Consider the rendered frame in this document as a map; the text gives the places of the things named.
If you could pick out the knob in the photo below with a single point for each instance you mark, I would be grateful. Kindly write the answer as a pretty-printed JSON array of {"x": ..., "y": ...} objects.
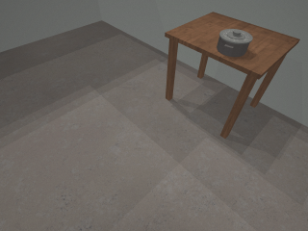
[{"x": 236, "y": 32}]

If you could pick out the lid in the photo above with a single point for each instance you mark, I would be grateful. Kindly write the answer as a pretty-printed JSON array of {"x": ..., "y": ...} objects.
[{"x": 228, "y": 36}]

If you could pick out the pot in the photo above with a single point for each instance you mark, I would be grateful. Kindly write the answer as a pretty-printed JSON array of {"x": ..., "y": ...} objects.
[{"x": 231, "y": 49}]

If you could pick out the table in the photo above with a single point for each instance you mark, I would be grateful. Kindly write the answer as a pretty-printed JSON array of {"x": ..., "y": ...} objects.
[{"x": 264, "y": 55}]

